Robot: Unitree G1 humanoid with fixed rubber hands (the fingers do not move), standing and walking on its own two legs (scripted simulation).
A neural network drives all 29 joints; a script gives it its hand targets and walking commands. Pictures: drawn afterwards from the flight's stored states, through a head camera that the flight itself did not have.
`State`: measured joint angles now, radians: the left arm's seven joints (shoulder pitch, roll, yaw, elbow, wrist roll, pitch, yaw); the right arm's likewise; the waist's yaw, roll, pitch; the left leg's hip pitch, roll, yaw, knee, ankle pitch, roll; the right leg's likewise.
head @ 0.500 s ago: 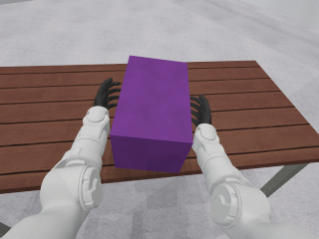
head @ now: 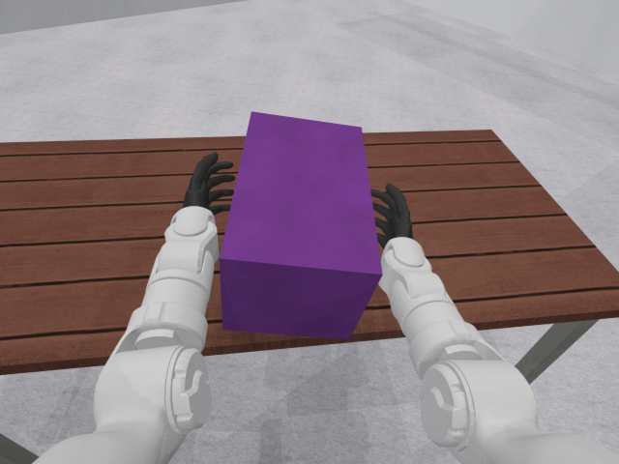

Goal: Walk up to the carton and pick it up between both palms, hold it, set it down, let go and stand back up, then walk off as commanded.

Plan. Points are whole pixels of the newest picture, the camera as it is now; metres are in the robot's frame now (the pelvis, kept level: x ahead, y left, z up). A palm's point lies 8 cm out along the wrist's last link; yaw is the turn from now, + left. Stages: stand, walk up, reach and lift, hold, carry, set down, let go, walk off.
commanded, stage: reach and lift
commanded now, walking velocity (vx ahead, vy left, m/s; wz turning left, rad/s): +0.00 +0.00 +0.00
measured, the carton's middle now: (297, 219) +0.44 +0.00 +0.08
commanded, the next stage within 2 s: hold in 1.70 s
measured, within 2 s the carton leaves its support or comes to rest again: neither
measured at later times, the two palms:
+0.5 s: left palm (190, 209) +0.39 +0.14 +0.16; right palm (396, 231) +0.37 -0.13 +0.12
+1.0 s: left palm (183, 208) +0.38 +0.14 +0.17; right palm (395, 224) +0.37 -0.13 +0.14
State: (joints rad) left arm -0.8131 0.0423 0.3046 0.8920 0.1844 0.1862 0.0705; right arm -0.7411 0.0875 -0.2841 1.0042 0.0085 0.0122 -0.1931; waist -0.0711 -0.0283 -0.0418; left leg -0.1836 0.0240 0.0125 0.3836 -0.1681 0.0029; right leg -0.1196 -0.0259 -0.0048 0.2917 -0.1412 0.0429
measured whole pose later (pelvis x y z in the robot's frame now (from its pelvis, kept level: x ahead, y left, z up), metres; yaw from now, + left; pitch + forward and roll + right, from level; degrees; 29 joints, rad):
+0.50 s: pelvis -0.01 +0.00 +0.00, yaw +0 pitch -3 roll -1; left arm -0.73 -0.01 0.30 0.58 0.19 0.41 0.12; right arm -0.74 0.04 -0.16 0.91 0.14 0.13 -0.19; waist -0.07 -0.03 -0.04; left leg -0.18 0.02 0.01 0.38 -0.16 0.00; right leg -0.11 -0.03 0.00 0.29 -0.13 0.04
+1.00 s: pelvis -0.01 +0.00 +0.00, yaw +0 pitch -3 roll -1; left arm -0.69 -0.03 0.30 0.45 0.19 0.50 0.12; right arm -0.74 0.04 -0.12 0.83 0.17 0.21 -0.19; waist -0.07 -0.03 -0.04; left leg -0.17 0.02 0.01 0.38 -0.16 0.00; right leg -0.11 -0.03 0.00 0.29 -0.13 0.04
